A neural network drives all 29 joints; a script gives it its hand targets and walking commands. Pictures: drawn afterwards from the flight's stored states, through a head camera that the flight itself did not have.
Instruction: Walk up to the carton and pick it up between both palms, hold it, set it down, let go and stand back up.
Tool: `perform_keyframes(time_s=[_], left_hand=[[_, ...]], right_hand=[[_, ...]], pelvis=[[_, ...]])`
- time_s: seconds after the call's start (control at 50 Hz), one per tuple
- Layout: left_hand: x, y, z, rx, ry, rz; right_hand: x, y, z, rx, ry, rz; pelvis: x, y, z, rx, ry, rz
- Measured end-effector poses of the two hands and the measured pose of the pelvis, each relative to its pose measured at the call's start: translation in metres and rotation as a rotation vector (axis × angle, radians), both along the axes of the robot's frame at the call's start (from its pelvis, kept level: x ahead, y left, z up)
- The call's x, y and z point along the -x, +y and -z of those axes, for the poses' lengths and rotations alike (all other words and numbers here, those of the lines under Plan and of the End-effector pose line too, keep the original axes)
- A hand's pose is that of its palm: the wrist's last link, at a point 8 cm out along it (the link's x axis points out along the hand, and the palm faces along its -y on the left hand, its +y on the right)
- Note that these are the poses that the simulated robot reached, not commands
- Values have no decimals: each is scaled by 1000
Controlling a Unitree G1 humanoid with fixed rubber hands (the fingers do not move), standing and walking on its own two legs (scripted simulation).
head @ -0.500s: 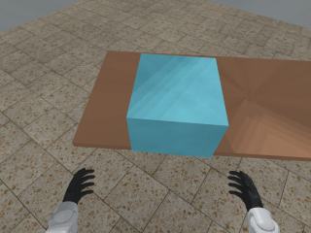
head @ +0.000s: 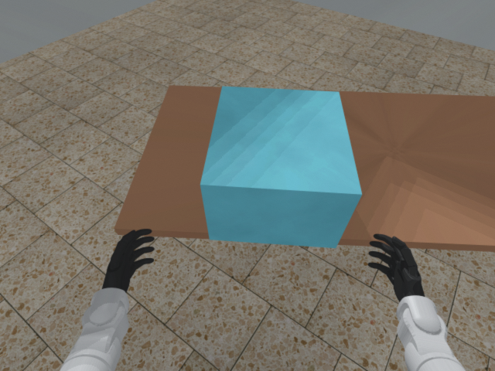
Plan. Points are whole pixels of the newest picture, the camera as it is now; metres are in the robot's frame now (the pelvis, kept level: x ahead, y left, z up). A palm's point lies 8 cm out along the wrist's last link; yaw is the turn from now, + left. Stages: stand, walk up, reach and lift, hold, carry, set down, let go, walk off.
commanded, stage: reach and lift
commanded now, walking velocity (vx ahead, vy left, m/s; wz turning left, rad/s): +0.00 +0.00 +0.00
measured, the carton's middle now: (276, 163) +0.54 -0.05 -0.02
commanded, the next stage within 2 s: none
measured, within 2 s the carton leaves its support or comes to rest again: neither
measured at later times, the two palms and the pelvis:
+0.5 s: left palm (129, 216) +0.35 +0.22 +0.03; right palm (410, 222) +0.34 -0.27 +0.03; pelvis -0.02 -0.01 -0.01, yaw +0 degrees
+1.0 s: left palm (139, 175) +0.42 +0.21 +0.07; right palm (412, 181) +0.40 -0.28 +0.08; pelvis -0.02 -0.01 -0.01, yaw -1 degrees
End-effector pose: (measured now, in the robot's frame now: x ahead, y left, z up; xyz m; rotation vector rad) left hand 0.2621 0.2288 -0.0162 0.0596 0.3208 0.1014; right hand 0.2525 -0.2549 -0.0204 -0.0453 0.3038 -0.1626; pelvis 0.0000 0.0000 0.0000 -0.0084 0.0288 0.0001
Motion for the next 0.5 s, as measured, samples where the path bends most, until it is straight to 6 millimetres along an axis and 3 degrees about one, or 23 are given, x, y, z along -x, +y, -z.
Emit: perform_keyframes(time_s=[0.14,0.28,0.5], left_hand=[[-21,-7,-1,11,-43,0],[-46,-5,-17,1,-86,-11],[-92,-8,-49,-6,-69,-2]], right_hand=[[-14,1,-4,-13,-35,-10],[-40,-7,-17,-16,-63,9],[-92,-16,-54,-17,-72,-5]], pelvis=[[10,-3,7,-4,57,6],[18,-5,12,-8,101,3],[25,-8,14,-13,173,7]])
